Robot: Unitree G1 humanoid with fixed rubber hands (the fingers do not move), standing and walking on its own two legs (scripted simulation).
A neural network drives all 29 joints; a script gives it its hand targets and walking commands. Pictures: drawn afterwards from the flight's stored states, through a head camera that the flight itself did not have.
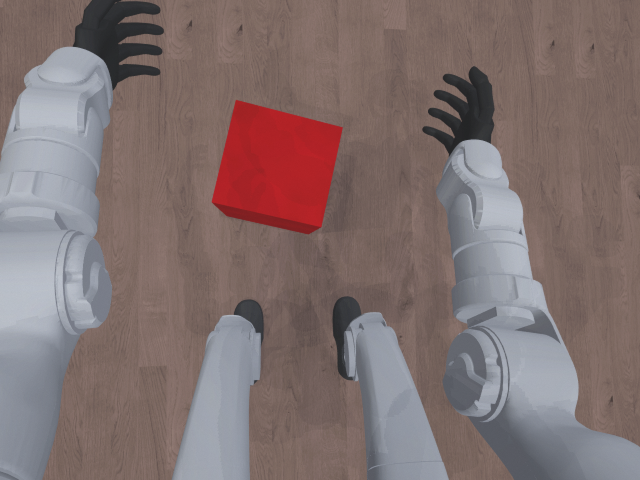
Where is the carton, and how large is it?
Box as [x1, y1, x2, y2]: [212, 100, 342, 233]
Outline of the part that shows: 236,100 212,202 226,215 305,233 309,233 320,227 342,127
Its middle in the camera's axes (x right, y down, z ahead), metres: -0.09 -0.13 +0.86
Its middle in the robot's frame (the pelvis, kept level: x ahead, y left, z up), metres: +0.52 +0.02 -0.53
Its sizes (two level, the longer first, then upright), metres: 0.210 0.200 0.250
